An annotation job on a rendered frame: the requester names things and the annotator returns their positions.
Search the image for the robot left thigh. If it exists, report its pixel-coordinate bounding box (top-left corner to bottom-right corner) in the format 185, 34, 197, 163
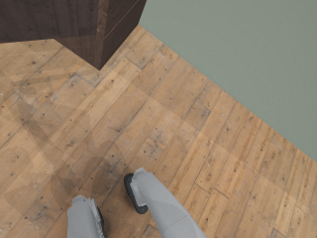
67, 197, 101, 238

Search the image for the right robot shin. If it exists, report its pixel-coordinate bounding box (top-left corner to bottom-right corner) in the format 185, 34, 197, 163
132, 168, 153, 207

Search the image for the cupboard door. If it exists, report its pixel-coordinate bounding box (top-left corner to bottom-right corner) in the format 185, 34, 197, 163
0, 0, 99, 44

